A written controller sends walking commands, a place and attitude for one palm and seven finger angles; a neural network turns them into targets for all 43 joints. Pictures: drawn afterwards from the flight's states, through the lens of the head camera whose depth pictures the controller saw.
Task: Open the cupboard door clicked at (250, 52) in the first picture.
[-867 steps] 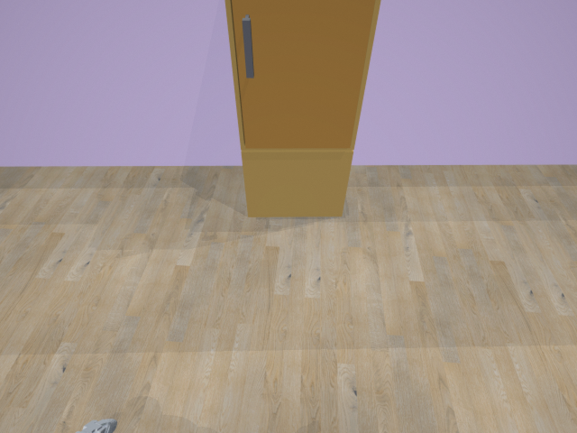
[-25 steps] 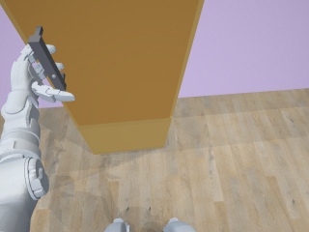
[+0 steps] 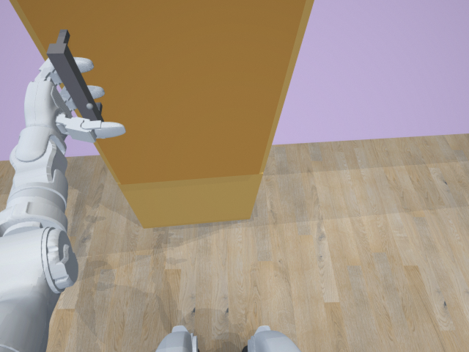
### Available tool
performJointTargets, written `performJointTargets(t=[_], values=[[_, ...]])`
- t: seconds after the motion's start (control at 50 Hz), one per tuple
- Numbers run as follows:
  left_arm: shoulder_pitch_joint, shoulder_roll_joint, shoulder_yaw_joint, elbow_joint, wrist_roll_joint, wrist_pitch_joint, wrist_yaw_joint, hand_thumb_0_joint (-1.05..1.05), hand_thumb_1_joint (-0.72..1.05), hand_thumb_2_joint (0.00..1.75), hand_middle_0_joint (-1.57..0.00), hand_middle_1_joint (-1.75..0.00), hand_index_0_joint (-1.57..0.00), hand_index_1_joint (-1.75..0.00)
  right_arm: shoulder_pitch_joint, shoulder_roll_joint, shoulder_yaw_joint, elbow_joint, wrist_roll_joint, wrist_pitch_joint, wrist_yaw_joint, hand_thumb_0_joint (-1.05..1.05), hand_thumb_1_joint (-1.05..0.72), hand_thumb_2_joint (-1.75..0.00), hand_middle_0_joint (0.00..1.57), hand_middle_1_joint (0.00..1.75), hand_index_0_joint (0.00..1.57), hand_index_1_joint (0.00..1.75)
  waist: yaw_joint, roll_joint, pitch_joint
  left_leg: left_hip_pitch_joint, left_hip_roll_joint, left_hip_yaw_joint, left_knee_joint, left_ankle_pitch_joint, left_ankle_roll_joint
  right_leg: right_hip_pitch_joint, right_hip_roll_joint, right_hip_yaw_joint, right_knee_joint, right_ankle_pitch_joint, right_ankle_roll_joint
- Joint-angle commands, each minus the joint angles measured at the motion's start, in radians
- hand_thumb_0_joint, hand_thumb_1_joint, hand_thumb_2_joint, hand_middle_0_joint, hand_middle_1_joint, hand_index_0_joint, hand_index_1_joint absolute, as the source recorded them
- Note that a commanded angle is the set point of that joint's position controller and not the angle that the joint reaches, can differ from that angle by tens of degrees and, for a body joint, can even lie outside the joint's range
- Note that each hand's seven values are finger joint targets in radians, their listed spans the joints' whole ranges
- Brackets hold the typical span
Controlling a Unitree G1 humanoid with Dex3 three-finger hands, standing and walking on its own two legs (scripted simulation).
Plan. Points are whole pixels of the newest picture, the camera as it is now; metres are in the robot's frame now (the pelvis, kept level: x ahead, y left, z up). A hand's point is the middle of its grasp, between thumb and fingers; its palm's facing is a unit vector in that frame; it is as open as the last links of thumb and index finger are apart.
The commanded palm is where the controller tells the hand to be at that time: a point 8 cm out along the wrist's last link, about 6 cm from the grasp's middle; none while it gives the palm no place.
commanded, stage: close the thumb around the handle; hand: left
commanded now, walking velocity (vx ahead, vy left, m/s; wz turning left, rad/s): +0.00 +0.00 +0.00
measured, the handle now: (81, 84) +0.55 +0.23 +0.10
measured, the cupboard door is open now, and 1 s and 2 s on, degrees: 0 9 43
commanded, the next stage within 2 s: pull the door open along its arc in 0.50 s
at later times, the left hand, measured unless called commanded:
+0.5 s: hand (90, 103) +0.50 +0.21 +0.11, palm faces +0.06 -1.00 -0.01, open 5.8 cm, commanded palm +0.48 +0.25 +0.10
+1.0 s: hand (91, 130) +0.45 +0.20 +0.11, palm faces +0.02 -1.00 +0.01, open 6.0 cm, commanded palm +0.39 +0.25 +0.10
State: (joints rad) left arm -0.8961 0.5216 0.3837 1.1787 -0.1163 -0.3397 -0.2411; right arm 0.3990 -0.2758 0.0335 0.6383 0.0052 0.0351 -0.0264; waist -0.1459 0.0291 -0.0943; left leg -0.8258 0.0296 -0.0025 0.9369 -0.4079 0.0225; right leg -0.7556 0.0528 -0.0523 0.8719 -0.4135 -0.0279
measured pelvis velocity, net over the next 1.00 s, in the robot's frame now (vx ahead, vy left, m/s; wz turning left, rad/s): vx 0.02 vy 0.00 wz -0.03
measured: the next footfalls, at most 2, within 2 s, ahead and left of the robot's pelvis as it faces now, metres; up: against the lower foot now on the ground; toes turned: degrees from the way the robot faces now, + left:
none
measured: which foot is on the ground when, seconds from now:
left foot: down 0.00-1.00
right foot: down 0.00-1.00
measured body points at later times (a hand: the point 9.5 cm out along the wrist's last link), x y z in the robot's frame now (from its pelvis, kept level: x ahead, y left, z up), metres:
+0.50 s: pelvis +0.01 +0.00 +0.00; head +0.10 +0.01 +0.44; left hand +0.49 +0.26 +0.11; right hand +0.01 -0.27 -0.11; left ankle +0.02 +0.10 -0.69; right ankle +0.00 -0.11 -0.69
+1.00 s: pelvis +0.02 +0.00 +0.01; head +0.08 +0.00 +0.46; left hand +0.44 +0.25 +0.11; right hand +0.07 -0.26 -0.10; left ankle +0.02 +0.10 -0.69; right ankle +0.00 -0.11 -0.69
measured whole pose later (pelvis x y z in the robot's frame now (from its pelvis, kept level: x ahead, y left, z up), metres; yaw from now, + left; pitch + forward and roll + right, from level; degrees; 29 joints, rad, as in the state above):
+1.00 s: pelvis +0.02 +0.00 +0.01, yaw -2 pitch +14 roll -2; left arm -0.50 0.38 0.35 0.78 -0.22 -0.30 -0.26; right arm 0.40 -0.26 0.02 0.57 0.03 0.07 -0.01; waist -0.09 0.04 -0.14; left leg -0.68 0.04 0.04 0.86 -0.42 0.03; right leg -0.63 0.06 -0.01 0.80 -0.41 -0.02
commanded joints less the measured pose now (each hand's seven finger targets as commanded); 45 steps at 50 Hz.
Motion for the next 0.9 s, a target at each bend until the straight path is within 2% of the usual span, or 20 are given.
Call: performJointTargets(t=[0.0, 0.04, 0.1, 0.12, 0.16, 0.22, 0.26, 0.28, 0.3, 0.42, 0.46, 0.48, 0.52, 0.54, 0.56, 0.58, 0.6, 0.66, 0.76, 0.88], values=[[-0.463, 0.254, 0.032, -0.242, 0.001, -0.078, 0.001, 0.00, 0.12, 0.56, -0.34, -1.27, -0.34, -1.27, 0.146, -0.175, -0.062, -0.058, 0.001, -0.018, -0.009, 0.00, -0.90, -0.90, 0.20, 0.30, 0.20, 0.30, -0.012, 0.113, -0.450, 0.370, -0.010, -0.059, -0.091, 0.315, 0.011, 0.097, 0.008, 0.039, -0.104, 0.292, 0.004], [-0.447, 0.277, 0.057, -0.222, -0.005, -0.081, -0.003, 0.00, 0.23, 0.61, -0.35, -1.28, -0.35, -1.28, 0.156, -0.178, -0.062, -0.054, -0.001, -0.017, -0.010, 0.00, -0.90, -0.90, 0.20, 0.30, 0.20, 0.30, -0.015, 0.078, -0.452, 0.353, -0.011, -0.057, -0.084, 0.327, 0.016, 0.116, 0.011, 0.043, -0.103, 0.314, 0.006], [-0.474, 0.247, 0.024, -0.198, -0.008, -0.068, -0.015, 0.00, 0.40, 0.68, -0.36, -1.30, -0.36, -1.30, 0.150, -0.174, -0.059, -0.052, 0.003, -0.018, -0.011, 0.00, -0.90, -0.90, 0.20, 0.30, 0.20, 0.30, -0.028, 0.089, -0.397, 0.317, -0.011, -0.051, -0.092, 0.282, 0.016, 0.105, 0.008, 0.044, -0.111, 0.290, 0.010], [-0.469, 0.256, 0.026, -0.202, -0.006, -0.065, -0.017, 0.00, 0.45, 0.71, -0.37, -1.30, -0.37, -1.30, 0.153, -0.177, -0.060, -0.052, 0.004, -0.017, -0.013, 0.00, -0.90, -0.90, 0.20, 0.30, 0.20, 0.30, -0.029, 0.084, -0.404, 0.322, -0.010, -0.053, -0.092, 0.285, 0.016, 0.104, 0.008, 0.043, -0.111, 0.291, 0.009], [-0.487, 0.259, 0.028, -0.228, -0.003, -0.073, -0.015, 0.00, 0.56, 0.76, -0.38, -1.31, -0.38, -1.31, 0.158, -0.176, -0.062, -0.050, 0.001, -0.018, -0.012, 0.00, -0.90, -0.90, 0.20, 0.30, 0.20, 0.30, -0.023, 0.133, -0.442, 0.368, -0.010, -0.059, -0.088, 0.323, 0.012, 0.086, 0.008, 0.039, -0.103, 0.302, 0.006], [-0.447, 0.253, 0.038, -0.236, -0.011, -0.073, -0.013, 0.00, 0.73, 0.83, -0.39, -1.33, -0.39, -1.33, 0.161, -0.174, -0.064, -0.052, 0.000, -0.017, -0.010, 0.00, -0.90, -0.90, 0.20, 0.30, 0.20, 0.30, -0.017, 0.095, -0.449, 0.367, -0.007, -0.055, -0.088, 0.337, 0.014, 0.107, 0.011, 0.039, -0.106, 0.320, 0.008], [-0.432, 0.252, 0.040, -0.232, -0.014, -0.075, -0.013, 0.00, 0.84, 0.88, -0.40, -1.34, -0.40, -1.34, 0.161, -0.174, -0.063, -0.050, 0.000, -0.015, -0.009, 0.00, -0.90, -0.90, 0.20, 0.30, 0.20, 0.30, -0.012, 0.100, -0.448, 0.367, -0.007, -0.054, -0.087, 0.351, 0.013, 0.109, 0.011, 0.037, -0.103, 0.333, 0.007], [-0.434, 0.231, 0.019, -0.228, -0.013, -0.070, -0.016, 0.00, 0.90, 0.90, -0.40, -1.35, -0.40, -1.35, 0.156, -0.172, -0.062, -0.052, 0.001, -0.014, -0.008, 0.00, -0.90, -0.90, 0.20, 0.30, 0.20, 0.30, -0.021, 0.105, -0.437, 0.357, -0.009, -0.049, -0.086, 0.340, 0.015, 0.108, 0.011, 0.042, -0.107, 0.332, 0.009], [-0.443, 0.252, 0.037, -0.224, -0.014, -0.068, -0.014, 0.00, 0.90, 0.90, -0.40, -1.35, -0.40, -1.35, 0.161, -0.174, -0.063, -0.048, 0.002, -0.013, -0.008, 0.00, -0.90, -0.90, 0.20, 0.30, 0.20, 0.30, -0.021, 0.085, -0.419, 0.344, -0.009, -0.049, -0.087, 0.331, 0.017, 0.112, 0.011, 0.041, -0.110, 0.330, 0.010], [-0.415, 0.246, 0.035, -0.252, -0.016, -0.069, -0.017, 0.00, 0.90, 0.90, -0.40, -1.35, -0.40, -1.35, 0.153, -0.171, -0.066, -0.056, 0.004, -0.010, -0.007, 0.00, -0.90, -0.90, 0.20, 0.30, 0.20, 0.30, -0.009, 0.110, -0.438, 0.354, -0.013, -0.040, -0.088, 0.346, 0.016, 0.135, 0.010, 0.046, -0.109, 0.356, 0.009], [-0.407, 0.265, 0.052, -0.243, -0.014, -0.071, -0.014, 0.00, 0.90, 0.90, -0.40, -1.35, -0.40, -1.35, 0.156, -0.173, -0.066, -0.055, 0.003, -0.007, -0.008, 0.00, -0.90, -0.90, 0.20, 0.30, 0.20, 0.30, -0.008, 0.095, -0.436, 0.351, -0.012, -0.044, -0.087, 0.362, 0.017, 0.140, 0.010, 0.045, -0.105, 0.369, 0.008], [-0.416, 0.231, 0.020, -0.237, -0.015, -0.067, -0.017, 0.00, 0.90, 0.90, -0.40, -1.35, -0.40, -1.35, 0.149, -0.170, -0.063, -0.057, 0.005, -0.006, -0.008, 0.00, -0.90, -0.90, 0.20, 0.30, 0.20, 0.30, -0.020, 0.098, -0.411, 0.343, -0.013, -0.042, -0.089, 0.347, 0.017, 0.128, 0.010, 0.044, -0.109, 0.359, 0.009], [-0.426, 0.253, 0.033, -0.212, -0.014, -0.059, -0.019, 0.00, 0.90, 0.90, -0.40, -1.35, -0.40, -1.35, 0.150, -0.174, -0.063, -0.054, 0.005, -0.007, -0.010, 0.00, -0.90, -0.90, 0.20, 0.30, 0.20, 0.30, -0.024, 0.064, -0.379, 0.300, -0.013, -0.039, -0.092, 0.304, 0.021, 0.137, 0.008, 0.050, -0.117, 0.336, 0.013], [-0.420, 0.283, 0.063, -0.217, -0.015, -0.063, -0.017, 0.00, 0.90, 0.90, -0.40, -1.35, -0.40, -1.35, 0.155, -0.176, -0.064, -0.055, 0.003, -0.006, -0.013, 0.00, -0.90, -0.90, 0.20, 0.30, 0.20, 0.30, -0.019, 0.049, -0.395, 0.296, -0.015, -0.038, -0.088, 0.318, 0.025, 0.160, 0.008, 0.053, -0.114, 0.358, 0.011], [-0.407, 0.307, 0.077, -0.224, -0.013, -0.063, -0.019, 0.00, 0.90, 0.90, -0.40, -1.35, -0.40, -1.35, 0.152, -0.177, -0.064, -0.061, 0.003, -0.005, -0.013, 0.00, -0.90, -0.90, 0.20, 0.30, 0.20, 0.30, -0.005, 0.083, -0.427, 0.302, -0.018, -0.034, -0.089, 0.333, 0.021, 0.178, 0.005, 0.059, -0.109, 0.378, 0.011], [-0.394, 0.299, 0.069, -0.220, -0.012, -0.060, -0.025, 0.00, 0.90, 0.90, -0.40, -1.35, -0.40, -1.35, 0.152, -0.175, -0.063, -0.064, 0.005, -0.003, -0.014, 0.00, -0.90, -0.90, 0.20, 0.30, 0.20, 0.30, -0.008, 0.078, -0.433, 0.305, -0.017, -0.031, -0.086, 0.347, 0.021, 0.180, 0.005, 0.057, -0.106, 0.393, 0.012], [-0.414, 0.247, 0.030, -0.223, -0.018, -0.057, -0.029, 0.00, 0.90, 0.90, -0.40, -1.35, -0.40, -1.35, 0.148, -0.169, -0.062, -0.063, 0.006, -0.004, -0.013, 0.00, -0.90, -0.90, 0.20, 0.30, 0.20, 0.30, -0.020, 0.076, -0.416, 0.315, -0.016, -0.033, -0.087, 0.346, 0.021, 0.161, 0.005, 0.053, -0.108, 0.388, 0.013], [-0.338, 0.252, 0.054, -0.242, -0.029, -0.062, -0.034, 0.00, 0.90, 0.90, -0.40, -1.35, -0.40, -1.35, 0.141, -0.171, -0.065, -0.075, 0.005, -0.004, -0.010, 0.00, -0.90, -0.90, 0.20, 0.30, 0.20, 0.30, 0.009, 0.096, -0.447, 0.345, -0.015, -0.032, -0.088, 0.368, 0.017, 0.164, 0.007, 0.048, -0.104, 0.390, 0.009], [-0.206, 0.226, 0.055, -0.351, -0.048, -0.058, -0.037, 0.00, 0.90, 0.90, -0.40, -1.35, -0.40, -1.35, 0.120, -0.166, -0.070, -0.108, 0.010, 0.003, -0.003, 0.00, -0.90, -0.90, 0.20, 0.30, 0.20, 0.30, 0.044, 0.086, -0.485, 0.393, -0.011, -0.031, -0.102, 0.446, 0.013, 0.206, 0.010, 0.036, -0.097, 0.445, 0.006], [0.068, 0.133, 0.037, -0.522, -0.101, -0.025, -0.033, 0.00, 0.90, 0.90, -0.40, -1.35, -0.40, -1.35, 0.063, -0.148, -0.075, -0.162, 0.026, 0.003, 0.006, 0.00, -0.90, -0.90, 0.20, 0.30, 0.20, 0.30, 0.087, 0.024, -0.435, 0.365, -0.019, -0.001, -0.134, 0.469, 0.021, 0.319, 0.006, 0.041, -0.118, 0.539, 0.008]])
